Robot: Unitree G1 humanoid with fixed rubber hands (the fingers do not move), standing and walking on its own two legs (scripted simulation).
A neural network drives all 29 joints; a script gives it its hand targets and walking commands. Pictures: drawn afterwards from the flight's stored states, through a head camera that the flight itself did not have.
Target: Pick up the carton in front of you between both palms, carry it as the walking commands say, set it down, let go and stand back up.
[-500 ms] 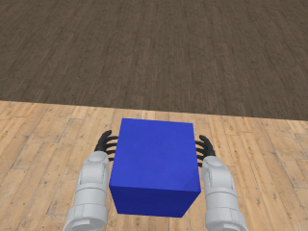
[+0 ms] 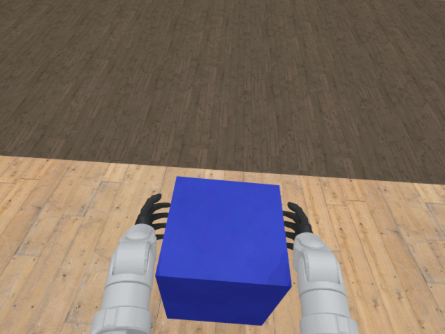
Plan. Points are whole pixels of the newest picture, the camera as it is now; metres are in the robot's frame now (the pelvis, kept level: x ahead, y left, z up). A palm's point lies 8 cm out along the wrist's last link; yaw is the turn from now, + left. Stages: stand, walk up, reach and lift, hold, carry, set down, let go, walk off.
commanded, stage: reach and lift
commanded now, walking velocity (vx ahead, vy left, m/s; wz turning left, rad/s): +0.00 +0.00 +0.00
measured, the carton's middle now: (221, 254) +0.29 +0.00 -0.05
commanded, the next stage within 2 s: hold in 0.18 s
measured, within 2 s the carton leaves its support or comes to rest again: neither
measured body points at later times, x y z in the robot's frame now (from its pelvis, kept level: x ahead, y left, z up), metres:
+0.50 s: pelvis -0.01 +0.00 +0.00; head -0.06 +0.00 +0.45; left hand +0.29 +0.15 +0.04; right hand +0.28 -0.15 +0.04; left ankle +0.01 +0.13 -0.75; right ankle +0.01 -0.12 -0.75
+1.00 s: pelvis +0.00 +0.00 +0.00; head -0.05 +0.00 +0.45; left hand +0.30 +0.15 +0.04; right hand +0.30 -0.15 +0.04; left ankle +0.00 +0.13 -0.74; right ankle +0.00 -0.12 -0.74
